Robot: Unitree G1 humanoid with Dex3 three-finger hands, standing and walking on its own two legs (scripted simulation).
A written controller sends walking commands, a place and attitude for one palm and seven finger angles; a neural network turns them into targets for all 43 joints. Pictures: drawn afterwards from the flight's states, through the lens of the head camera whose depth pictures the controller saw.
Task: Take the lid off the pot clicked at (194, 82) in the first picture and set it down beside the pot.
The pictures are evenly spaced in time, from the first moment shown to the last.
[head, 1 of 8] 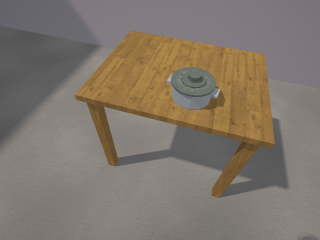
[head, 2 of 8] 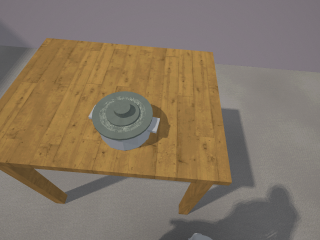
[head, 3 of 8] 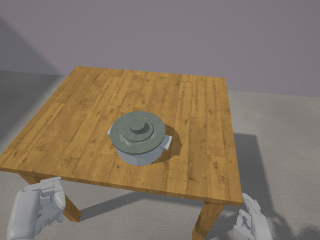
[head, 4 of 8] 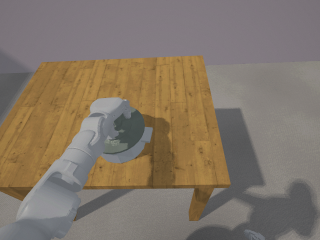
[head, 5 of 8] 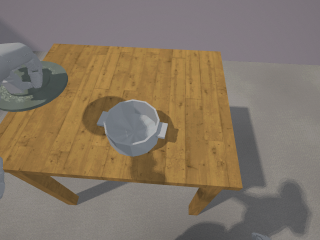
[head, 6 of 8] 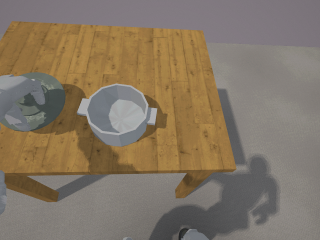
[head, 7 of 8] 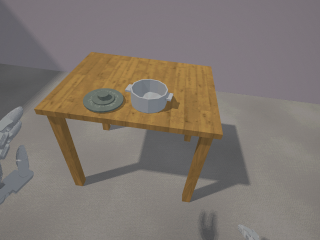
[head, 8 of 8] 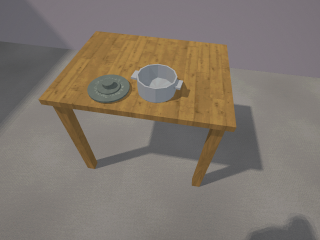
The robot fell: no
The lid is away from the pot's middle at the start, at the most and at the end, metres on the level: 0.00 0.25 0.21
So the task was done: no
